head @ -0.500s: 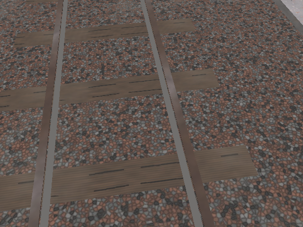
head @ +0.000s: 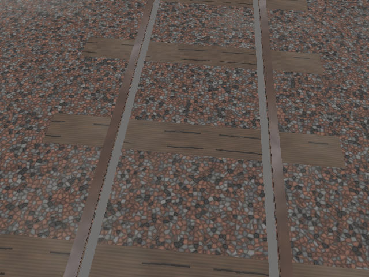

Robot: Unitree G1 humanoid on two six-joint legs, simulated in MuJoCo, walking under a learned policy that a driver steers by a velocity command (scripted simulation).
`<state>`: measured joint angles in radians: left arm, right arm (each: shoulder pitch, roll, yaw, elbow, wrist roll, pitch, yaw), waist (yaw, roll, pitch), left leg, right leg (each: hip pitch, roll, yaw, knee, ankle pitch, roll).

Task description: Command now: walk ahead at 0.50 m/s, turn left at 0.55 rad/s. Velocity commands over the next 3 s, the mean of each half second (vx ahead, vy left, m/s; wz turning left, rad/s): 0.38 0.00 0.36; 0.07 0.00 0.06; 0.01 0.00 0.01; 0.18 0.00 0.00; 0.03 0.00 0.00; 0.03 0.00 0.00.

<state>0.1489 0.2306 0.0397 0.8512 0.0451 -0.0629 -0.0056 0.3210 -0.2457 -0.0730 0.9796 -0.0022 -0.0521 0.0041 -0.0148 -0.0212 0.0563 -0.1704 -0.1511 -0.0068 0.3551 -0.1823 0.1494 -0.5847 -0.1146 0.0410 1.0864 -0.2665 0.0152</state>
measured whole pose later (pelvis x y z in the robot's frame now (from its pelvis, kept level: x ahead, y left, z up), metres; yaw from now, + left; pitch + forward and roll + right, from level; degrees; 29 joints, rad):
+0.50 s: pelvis +0.25 -0.05 +0.00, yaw +10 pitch +0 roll +1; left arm 0.20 0.22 0.02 0.85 0.01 -0.08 0.00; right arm 0.26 -0.27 -0.06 0.90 -0.02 -0.02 -0.01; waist -0.01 0.04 0.09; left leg -0.41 -0.07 -0.10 1.09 -0.40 0.01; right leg -0.29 0.03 -0.06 0.40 -0.11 -0.07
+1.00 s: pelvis +0.30 -0.03 +0.00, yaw +10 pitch -2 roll +0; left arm 0.30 0.19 0.00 1.02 0.01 -0.01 0.02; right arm 0.24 -0.18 0.00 1.07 -0.01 -0.01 -0.03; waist 0.02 -0.01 0.02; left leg -0.15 -0.03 -0.02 0.39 -0.21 0.02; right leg -0.18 0.02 -0.05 0.38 -0.18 -0.03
